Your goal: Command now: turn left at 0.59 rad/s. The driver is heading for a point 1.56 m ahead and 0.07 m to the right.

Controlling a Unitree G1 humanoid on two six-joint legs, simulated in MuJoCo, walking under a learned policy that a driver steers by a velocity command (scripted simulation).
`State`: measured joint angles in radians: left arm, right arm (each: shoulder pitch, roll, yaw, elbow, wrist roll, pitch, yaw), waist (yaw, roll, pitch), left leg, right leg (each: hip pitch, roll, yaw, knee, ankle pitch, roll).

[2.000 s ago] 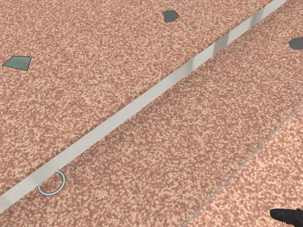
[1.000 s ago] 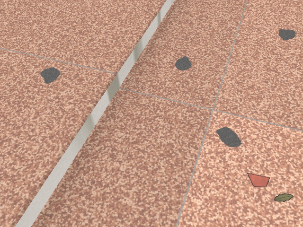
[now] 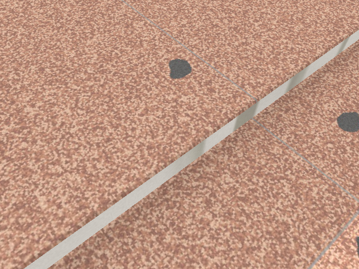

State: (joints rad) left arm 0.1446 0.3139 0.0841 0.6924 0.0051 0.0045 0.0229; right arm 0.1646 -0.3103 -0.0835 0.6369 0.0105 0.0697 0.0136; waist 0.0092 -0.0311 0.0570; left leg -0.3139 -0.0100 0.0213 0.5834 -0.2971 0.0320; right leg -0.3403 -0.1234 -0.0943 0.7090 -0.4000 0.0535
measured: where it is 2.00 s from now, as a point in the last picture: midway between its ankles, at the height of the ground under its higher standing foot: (147, 175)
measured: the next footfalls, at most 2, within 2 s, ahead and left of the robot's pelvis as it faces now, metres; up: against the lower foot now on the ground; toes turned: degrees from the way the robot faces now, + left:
right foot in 0.44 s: +0.07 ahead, -0.12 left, +0.00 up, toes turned +9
left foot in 0.86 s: +0.31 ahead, +0.19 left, +0.00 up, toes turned +10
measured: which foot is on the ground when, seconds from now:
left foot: down 0.00-0.44, up 0.46-0.84, down 0.86-1.00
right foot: up 0.00-0.42, down 0.44-0.86, up 0.88-1.00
